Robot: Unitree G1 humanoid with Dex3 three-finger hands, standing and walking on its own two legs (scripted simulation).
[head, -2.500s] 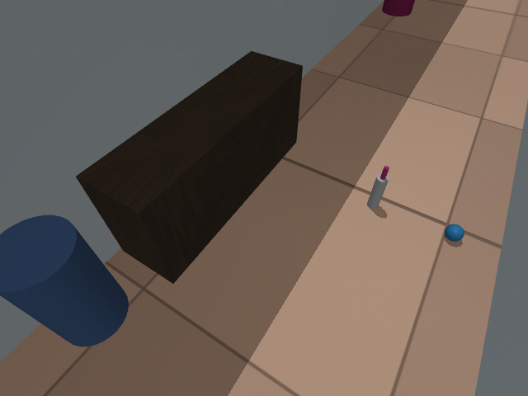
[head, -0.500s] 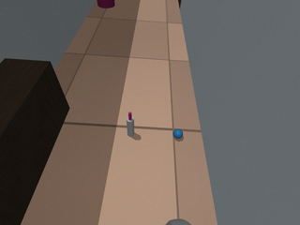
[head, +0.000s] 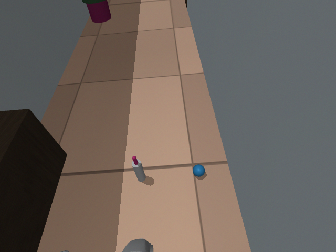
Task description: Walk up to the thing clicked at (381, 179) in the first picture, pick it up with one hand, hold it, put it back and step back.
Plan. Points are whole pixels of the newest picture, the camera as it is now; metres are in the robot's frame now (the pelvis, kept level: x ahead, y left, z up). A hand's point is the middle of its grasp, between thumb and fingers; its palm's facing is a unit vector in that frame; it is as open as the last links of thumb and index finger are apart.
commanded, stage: walk up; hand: left
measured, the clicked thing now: (138, 168) +0.66 +0.26 -0.64
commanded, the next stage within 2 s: none
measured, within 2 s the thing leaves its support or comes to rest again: neither
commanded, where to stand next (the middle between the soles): +0.31 +0.05 m, yaw +0 degrees
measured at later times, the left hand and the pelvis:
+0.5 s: hand (69, 221) +0.23 +0.32 -0.14, palm faces -0.08 -0.93 -0.36, open 7.4 cm; pelvis +0.16 +0.04 +0.00, yaw -2 degrees
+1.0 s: hand (83, 188) +0.33 +0.30 -0.13, palm faces +0.00 -0.90 -0.43, open 7.4 cm; pelvis +0.25 +0.03 -0.01, yaw +0 degrees
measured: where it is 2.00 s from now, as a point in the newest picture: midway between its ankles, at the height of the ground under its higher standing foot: (174, 242)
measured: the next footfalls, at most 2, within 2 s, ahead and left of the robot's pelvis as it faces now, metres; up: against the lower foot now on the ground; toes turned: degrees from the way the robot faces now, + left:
left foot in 0.20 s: +0.21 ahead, +0.16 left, +0.00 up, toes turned +5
right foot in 0.64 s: +0.33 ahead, -0.09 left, +0.00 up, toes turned -1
